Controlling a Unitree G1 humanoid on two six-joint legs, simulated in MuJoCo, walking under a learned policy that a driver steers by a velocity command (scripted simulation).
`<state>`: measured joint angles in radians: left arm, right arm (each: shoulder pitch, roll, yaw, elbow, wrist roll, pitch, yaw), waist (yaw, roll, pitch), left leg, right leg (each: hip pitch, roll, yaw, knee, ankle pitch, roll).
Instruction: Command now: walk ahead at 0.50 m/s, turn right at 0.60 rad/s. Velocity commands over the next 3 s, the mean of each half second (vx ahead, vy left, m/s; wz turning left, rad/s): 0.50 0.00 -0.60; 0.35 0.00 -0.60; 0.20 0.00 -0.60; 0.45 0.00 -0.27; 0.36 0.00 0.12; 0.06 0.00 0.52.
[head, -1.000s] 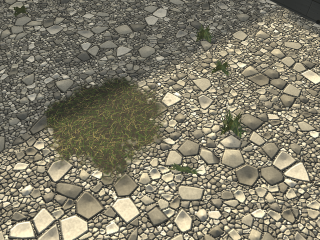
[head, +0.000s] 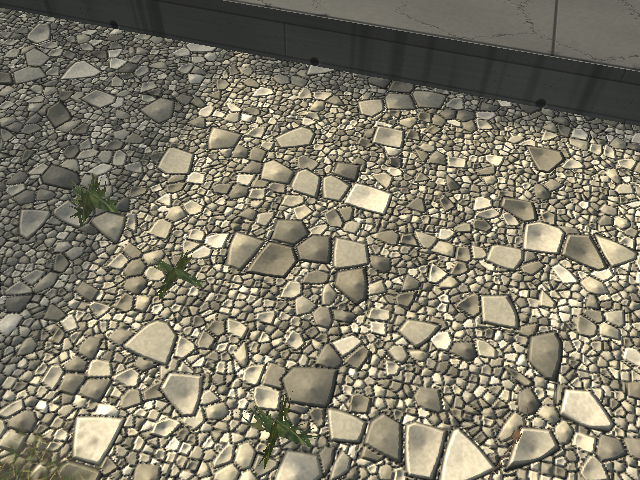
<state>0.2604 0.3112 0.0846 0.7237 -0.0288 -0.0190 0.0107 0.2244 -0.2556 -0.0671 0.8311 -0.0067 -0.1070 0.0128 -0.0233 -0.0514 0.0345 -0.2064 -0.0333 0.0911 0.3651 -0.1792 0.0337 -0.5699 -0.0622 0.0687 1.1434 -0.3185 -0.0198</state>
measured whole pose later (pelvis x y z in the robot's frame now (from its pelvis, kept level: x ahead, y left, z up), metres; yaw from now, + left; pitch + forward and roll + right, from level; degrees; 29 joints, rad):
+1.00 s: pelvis +0.51 -0.11 -0.01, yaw -36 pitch +2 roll +1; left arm 0.24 0.33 0.08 0.63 -0.02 0.05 0.04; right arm 0.11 -0.26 -0.05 0.73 -0.02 -0.04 0.00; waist 0.01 -0.03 0.08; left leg -0.34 0.01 0.08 0.44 -0.14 0.03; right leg -0.56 -0.02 0.04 1.13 -0.46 0.07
